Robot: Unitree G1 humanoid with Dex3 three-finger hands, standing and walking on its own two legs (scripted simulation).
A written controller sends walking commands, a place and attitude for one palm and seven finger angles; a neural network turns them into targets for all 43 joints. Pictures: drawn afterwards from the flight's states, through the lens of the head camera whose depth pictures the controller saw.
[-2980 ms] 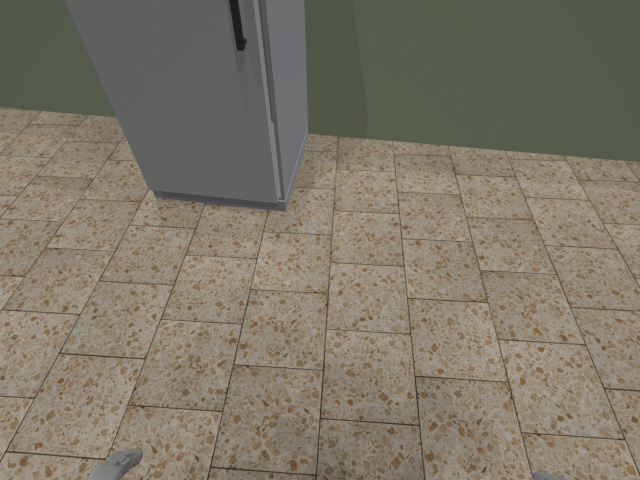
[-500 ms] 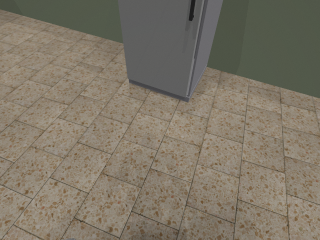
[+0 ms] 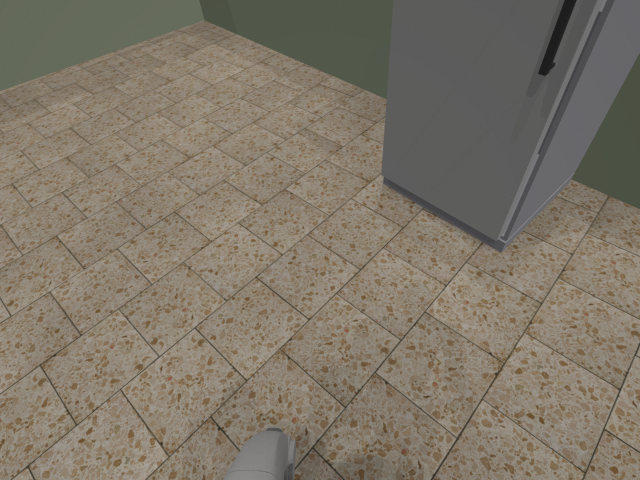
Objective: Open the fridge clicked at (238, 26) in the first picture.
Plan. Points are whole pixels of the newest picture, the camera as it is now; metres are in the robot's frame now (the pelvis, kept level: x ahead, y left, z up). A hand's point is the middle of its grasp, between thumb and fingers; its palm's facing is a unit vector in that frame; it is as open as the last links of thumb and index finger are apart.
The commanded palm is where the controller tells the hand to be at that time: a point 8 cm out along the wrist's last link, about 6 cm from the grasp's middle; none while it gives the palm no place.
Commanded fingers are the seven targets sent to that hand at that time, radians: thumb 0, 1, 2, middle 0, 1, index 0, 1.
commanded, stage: walk to a spot facing it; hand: right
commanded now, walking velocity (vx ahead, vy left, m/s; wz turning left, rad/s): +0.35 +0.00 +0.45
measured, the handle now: out of the picture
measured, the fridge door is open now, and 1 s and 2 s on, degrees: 0 0 0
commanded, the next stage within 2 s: turn to face it in 1.26 s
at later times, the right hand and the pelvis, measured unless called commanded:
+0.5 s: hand (436, 394) +0.29 -0.15 -0.16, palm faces -0.15 +0.96 -0.25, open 7.2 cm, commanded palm none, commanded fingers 0.00 -0.90 -0.90 0.20 0.30 0.20 0.30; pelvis +0.22 +0.04 +0.00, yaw +11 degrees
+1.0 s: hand (415, 282) +0.52 -0.14 -0.18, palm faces -0.23 +0.96 -0.14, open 7.3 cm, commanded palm none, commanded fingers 0.00 -0.90 -0.90 0.20 0.30 0.20 0.30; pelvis +0.44 +0.03 +0.00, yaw +19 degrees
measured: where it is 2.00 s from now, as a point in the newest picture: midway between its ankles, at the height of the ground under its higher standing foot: (294, 339)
